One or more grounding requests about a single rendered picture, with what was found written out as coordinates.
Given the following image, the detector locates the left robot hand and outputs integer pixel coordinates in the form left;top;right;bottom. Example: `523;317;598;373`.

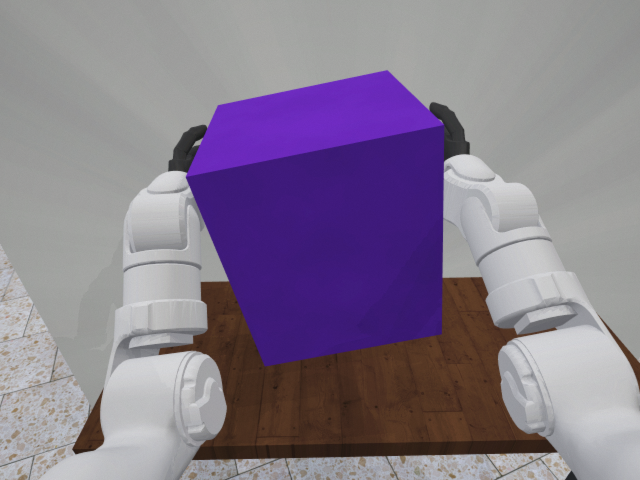
168;125;207;173

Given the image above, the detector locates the right robot forearm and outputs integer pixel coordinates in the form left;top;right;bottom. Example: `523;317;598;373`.
443;154;640;409

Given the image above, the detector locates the table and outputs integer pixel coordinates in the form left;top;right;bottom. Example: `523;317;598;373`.
72;277;640;480

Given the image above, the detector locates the right robot hand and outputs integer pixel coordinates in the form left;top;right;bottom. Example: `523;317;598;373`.
429;102;470;162

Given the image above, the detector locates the left robot forearm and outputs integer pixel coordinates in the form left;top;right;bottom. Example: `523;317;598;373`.
100;171;208;435

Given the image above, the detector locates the carton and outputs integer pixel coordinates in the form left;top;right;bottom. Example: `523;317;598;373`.
186;70;444;366

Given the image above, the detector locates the left robot upper arm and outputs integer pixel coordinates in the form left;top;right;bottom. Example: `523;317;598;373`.
38;351;227;480

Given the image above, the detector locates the right robot upper arm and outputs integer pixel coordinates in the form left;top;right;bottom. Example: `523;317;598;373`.
498;325;640;480

